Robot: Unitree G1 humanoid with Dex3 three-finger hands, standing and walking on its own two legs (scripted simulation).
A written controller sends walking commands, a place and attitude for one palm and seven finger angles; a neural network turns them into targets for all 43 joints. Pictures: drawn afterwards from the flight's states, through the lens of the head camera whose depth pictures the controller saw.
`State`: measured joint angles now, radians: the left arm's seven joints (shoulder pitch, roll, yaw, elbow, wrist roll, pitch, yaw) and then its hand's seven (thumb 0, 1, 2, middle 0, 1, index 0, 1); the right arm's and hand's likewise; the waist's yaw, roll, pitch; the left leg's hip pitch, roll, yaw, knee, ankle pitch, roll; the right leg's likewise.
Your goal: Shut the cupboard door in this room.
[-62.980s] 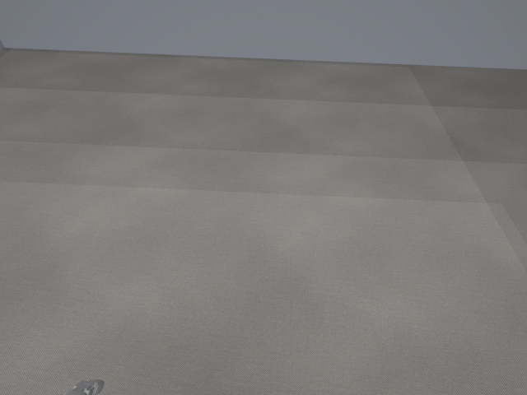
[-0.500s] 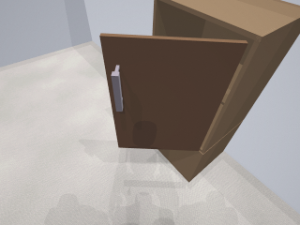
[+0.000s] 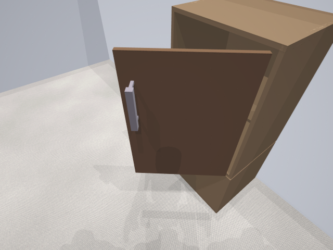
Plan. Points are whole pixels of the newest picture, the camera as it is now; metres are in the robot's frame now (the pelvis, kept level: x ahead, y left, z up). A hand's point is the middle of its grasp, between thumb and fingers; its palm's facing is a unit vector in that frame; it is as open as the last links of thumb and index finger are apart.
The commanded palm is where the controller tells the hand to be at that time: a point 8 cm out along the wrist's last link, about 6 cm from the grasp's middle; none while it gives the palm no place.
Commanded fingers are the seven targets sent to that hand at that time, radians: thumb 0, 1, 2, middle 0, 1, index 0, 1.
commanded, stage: look again from close up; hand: left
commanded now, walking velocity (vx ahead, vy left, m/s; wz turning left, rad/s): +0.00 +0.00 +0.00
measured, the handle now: (133, 106) +0.51 +0.14 +0.08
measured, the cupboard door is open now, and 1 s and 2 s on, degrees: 50 50 50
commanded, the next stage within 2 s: shuffle to correct the standing spot in 0.16 s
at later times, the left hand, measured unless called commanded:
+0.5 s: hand out of the picture +0.04 +0.15 -0.18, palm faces -0.03 -0.99 -0.15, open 7.4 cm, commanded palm none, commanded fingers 0.00 0.90 0.90 -0.20 -0.30 -0.20 -0.30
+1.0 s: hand out of the picture +0.07 +0.15 -0.18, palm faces -0.01 -0.98 -0.22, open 7.4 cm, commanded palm none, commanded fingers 0.00 0.90 0.90 -0.20 -0.30 -0.20 -0.30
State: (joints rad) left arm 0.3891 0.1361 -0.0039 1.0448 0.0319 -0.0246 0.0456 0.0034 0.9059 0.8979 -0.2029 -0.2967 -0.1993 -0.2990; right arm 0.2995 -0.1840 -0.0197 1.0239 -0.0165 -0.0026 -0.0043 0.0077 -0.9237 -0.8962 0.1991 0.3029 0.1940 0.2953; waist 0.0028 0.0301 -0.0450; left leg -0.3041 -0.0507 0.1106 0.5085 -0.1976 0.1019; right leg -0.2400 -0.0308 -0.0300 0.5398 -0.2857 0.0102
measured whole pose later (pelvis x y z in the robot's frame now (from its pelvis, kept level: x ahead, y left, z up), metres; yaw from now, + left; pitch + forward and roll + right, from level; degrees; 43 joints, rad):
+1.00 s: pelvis +0.04 -0.02 +0.00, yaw -1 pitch +0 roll -1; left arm 0.28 0.17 -0.01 1.01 0.02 -0.01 0.06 0.01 0.91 0.90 -0.20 -0.30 -0.20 -0.30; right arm 0.20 -0.16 -0.02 1.02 -0.01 0.01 -0.02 0.00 -0.92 -0.90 0.20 0.30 0.19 0.30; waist 0.00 0.00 0.04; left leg -0.28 0.00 0.11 0.56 -0.29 0.06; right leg -0.19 0.01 -0.03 0.52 -0.33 -0.01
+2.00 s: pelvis +0.06 -0.02 +0.01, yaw -2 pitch +0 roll +0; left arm 0.24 0.19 -0.02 1.10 0.02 -0.01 0.04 0.00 0.90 0.90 -0.20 -0.30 -0.20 -0.30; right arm 0.21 -0.17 0.01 1.12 -0.01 -0.03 -0.02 0.00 -0.91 -0.90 0.20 0.30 0.20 0.30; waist 0.00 -0.02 0.04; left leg -0.19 -0.04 0.12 0.43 -0.25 0.07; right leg -0.13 -0.01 -0.01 0.44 -0.32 0.00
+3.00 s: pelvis +0.02 -0.06 -0.07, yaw +5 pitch +10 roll -2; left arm 0.37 0.26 0.14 0.00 -0.31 -0.41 -0.37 0.02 0.90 0.90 -0.62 -0.75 -0.61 -0.75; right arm 0.20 -0.24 0.02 0.55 0.05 -0.29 -0.06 0.01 -0.90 -0.90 0.20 0.30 0.20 0.30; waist 0.04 0.03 -0.11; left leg -0.81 -0.02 -0.05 1.11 -0.47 0.01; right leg -0.78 0.04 -0.15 1.05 -0.46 -0.09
